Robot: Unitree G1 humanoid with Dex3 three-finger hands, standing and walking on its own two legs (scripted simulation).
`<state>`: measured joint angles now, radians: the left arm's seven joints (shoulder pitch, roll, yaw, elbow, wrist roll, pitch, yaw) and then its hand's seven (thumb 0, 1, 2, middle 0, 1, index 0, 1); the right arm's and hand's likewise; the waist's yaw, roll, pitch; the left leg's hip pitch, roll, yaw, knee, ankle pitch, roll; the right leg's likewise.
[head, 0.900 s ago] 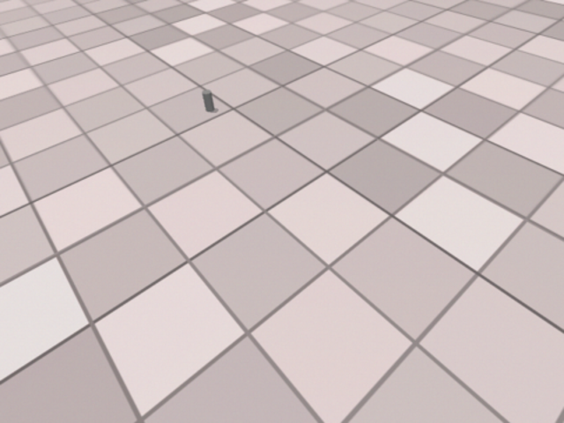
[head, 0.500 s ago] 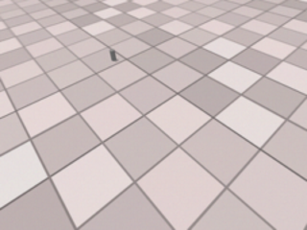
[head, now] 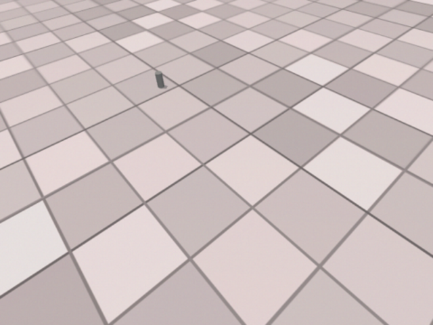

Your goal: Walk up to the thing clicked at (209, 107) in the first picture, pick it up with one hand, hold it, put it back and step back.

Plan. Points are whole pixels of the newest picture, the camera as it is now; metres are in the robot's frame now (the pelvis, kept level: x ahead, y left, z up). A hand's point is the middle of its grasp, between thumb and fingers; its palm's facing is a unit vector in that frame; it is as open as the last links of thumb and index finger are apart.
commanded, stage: stand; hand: left
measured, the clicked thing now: (159, 79) +2.12 +0.55 -0.72
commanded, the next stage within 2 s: walk up in 0.22 s
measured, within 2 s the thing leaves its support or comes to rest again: neither
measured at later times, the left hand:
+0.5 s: hand out of the picture +0.06 +0.33 -0.14, palm faces +0.09 -0.91 -0.40, open 7.4 cm
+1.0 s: hand (76, 225) +0.40 +0.41 -0.14, palm faces +0.03 -0.94 -0.34, open 7.4 cm
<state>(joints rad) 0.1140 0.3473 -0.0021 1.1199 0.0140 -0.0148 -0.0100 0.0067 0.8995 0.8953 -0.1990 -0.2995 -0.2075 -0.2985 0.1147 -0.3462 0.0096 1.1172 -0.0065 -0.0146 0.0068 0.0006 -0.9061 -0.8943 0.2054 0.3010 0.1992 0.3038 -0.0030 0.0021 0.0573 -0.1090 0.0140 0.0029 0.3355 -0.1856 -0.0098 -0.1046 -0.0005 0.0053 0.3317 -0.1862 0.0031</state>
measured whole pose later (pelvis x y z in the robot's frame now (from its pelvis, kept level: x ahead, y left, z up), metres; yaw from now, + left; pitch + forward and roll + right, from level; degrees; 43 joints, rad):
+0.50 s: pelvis +0.05 +0.03 -0.01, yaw +5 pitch -1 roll -1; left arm 0.25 0.45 0.08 1.03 0.05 -0.07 -0.06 0.01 0.90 0.89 -0.20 -0.30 -0.21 -0.30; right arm 0.17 -0.46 -0.09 1.03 -0.03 -0.01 0.11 0.01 -0.91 -0.89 0.20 0.30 0.20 0.30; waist 0.04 0.02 0.01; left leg -0.44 0.08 -0.01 0.77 -0.39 0.00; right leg -0.03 -0.05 -0.08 0.33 -0.30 0.00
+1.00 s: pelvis +0.31 +0.12 -0.02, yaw +8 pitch -2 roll +2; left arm 0.13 0.44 0.05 0.96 0.02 -0.04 -0.13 0.01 0.90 0.90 -0.20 -0.30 -0.21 -0.30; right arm 0.38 -0.41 -0.06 1.00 0.00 -0.09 0.08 0.00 -0.90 -0.89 0.21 0.30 0.20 0.30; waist -0.05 -0.02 0.03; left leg 0.10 0.01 0.08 0.32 -0.38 -0.01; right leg -0.57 -0.13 -0.03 0.64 -0.08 -0.01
